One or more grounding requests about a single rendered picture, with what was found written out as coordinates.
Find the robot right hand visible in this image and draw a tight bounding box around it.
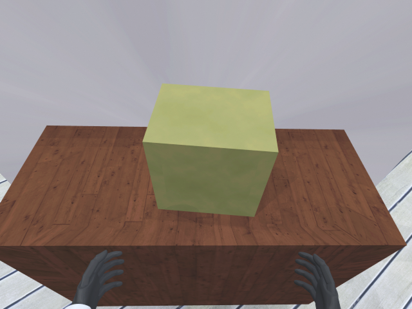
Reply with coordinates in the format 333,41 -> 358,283
294,252 -> 341,309

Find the carton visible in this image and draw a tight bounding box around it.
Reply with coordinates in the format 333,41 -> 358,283
142,84 -> 279,217

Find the pedestal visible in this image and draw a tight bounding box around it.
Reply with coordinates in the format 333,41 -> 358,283
0,126 -> 407,306

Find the robot left hand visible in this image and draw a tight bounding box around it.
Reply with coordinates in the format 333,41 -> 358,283
71,250 -> 124,309

